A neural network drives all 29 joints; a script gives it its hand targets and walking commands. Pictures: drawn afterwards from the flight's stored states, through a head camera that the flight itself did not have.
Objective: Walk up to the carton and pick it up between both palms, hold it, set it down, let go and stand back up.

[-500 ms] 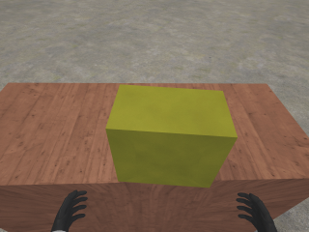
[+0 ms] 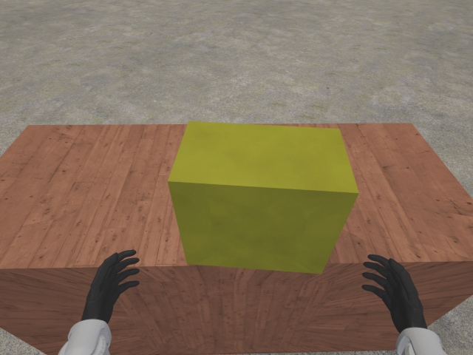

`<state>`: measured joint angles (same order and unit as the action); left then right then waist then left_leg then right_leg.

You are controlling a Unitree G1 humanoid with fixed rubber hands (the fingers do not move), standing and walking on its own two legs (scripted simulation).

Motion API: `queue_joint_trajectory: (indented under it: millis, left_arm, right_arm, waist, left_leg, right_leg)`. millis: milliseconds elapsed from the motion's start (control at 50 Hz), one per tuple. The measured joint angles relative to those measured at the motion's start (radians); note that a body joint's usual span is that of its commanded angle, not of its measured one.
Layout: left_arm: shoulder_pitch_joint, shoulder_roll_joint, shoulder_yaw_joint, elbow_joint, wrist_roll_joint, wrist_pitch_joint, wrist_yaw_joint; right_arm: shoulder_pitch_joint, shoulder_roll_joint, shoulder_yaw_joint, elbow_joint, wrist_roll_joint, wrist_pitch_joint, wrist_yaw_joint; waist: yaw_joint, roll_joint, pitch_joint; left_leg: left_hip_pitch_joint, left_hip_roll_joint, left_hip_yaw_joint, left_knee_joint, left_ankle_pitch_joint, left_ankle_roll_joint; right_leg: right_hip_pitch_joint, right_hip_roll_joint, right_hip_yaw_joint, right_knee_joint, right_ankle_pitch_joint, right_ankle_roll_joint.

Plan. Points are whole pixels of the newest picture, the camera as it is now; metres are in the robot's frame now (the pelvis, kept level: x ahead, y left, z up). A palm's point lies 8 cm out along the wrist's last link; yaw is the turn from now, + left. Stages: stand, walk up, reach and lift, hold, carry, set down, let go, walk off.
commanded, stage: reach and lift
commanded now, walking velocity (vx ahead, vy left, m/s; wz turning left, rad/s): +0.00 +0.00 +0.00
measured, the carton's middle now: (258, 200) +0.40 -0.01 +0.04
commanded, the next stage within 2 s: none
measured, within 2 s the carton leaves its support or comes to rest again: neither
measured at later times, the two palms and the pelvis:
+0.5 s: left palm (105, 237) +0.27 +0.24 +0.09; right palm (410, 257) +0.27 -0.24 +0.08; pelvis +0.02 +0.00 +0.00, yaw -1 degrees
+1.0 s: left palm (107, 183) +0.34 +0.24 +0.15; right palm (419, 204) +0.33 -0.25 +0.14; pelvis +0.02 -0.01 +0.00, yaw -1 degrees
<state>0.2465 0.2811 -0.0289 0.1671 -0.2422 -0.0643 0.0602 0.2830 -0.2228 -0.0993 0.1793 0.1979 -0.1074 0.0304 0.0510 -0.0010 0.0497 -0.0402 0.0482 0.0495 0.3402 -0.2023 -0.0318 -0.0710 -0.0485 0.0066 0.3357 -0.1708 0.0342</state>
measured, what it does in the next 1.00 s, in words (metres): stands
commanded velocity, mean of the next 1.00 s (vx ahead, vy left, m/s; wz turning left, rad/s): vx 0.00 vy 0.00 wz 0.00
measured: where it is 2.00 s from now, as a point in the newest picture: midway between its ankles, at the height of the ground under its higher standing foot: outside the picture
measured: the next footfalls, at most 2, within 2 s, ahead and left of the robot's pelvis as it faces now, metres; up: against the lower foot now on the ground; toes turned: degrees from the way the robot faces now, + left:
none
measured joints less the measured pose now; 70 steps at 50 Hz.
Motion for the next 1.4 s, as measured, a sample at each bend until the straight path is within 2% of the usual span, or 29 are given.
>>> queue_joint_trajectory:
  millis: [120, 280, 460, 600, 760, 940, 1120, 1400]
  left_arm:
    - [-0.05, -0.003, 0.004, 0.0, -0.008, 0.016, -0.004]
    - [-0.082, 0.004, 0.046, -0.164, -0.015, 0.2, -0.006]
    - [-0.14, 0.0, 0.152, -0.305, 0.005, 0.39, -0.051]
    - [-0.184, 0.01, 0.199, -0.358, 0.007, 0.477, -0.071]
    - [-0.274, 0.037, 0.237, -0.382, 0.007, 0.562, -0.077]
    - [-0.417, 0.067, 0.267, -0.346, 0.003, 0.674, -0.072]
    - [-0.589, 0.1, 0.283, -0.254, 0.005, 0.772, -0.057]
    - [-0.849, 0.171, 0.241, -0.015, -0.007, 0.808, -0.041]
  right_arm:
    - [-0.044, -0.024, 0.01, 0.008, 0.038, 0.027, -0.005]
    - [-0.086, -0.077, 0.004, -0.085, 0.085, 0.12, -0.021]
    - [-0.134, -0.139, 0.035, -0.209, 0.151, 0.238, -0.058]
    - [-0.185, -0.164, 0.03, -0.273, 0.179, 0.309, -0.077]
    - [-0.283, -0.199, 0.032, -0.276, 0.222, 0.381, -0.083]
    - [-0.433, -0.241, 0.043, -0.207, 0.266, 0.459, -0.082]
    - [-0.617, -0.278, 0.062, -0.072, 0.302, 0.525, -0.071]
    - [-0.903, -0.297, 0.088, 0.21, 0.327, 0.562, -0.047]
  waist:
    - [-0.003, 0.003, -0.006]
    - [-0.016, 0.018, -0.002]
    - [-0.028, 0.027, 0.005]
    - [-0.037, 0.019, 0.007]
    - [-0.048, 0.011, 0.005]
    - [-0.065, 0.005, -0.015]
    - [-0.074, -0.013, -0.05]
    - [-0.079, -0.026, -0.1]
  left_leg:
    - [0.002, -0.002, 0.0, -0.004, -0.002, 0.001]
    - [0.0, 0.001, 0.005, -0.019, -0.005, -0.001]
    - [0.015, 0.015, 0.009, -0.049, -0.001, -0.009]
    - [0.007, 0.023, 0.007, -0.056, 0.0, -0.015]
    - [-0.016, 0.027, 0.006, -0.053, 0.003, -0.017]
    - [-0.045, 0.026, 0.008, -0.044, 0.006, -0.014]
    - [-0.085, 0.026, 0.009, -0.03, 0.012, -0.013]
    - [-0.155, 0.028, -0.006, -0.008, 0.023, -0.014]
  right_leg:
    - [0.005, -0.002, 0.0, -0.01, 0.001, 0.002]
    - [0.006, 0.002, 0.005, -0.038, 0.009, 0.007]
    - [0.027, 0.016, 0.006, -0.085, 0.023, 0.003]
    - [0.021, 0.024, 0.004, -0.097, 0.026, -0.003]
    - [0.002, 0.028, 0.003, -0.101, 0.033, -0.005]
    - [-0.03, 0.027, 0.007, -0.089, 0.036, -0.004]
    - [-0.074, 0.028, 0.009, -0.067, 0.039, -0.006]
    - [-0.141, 0.03, -0.002, -0.042, 0.043, -0.01]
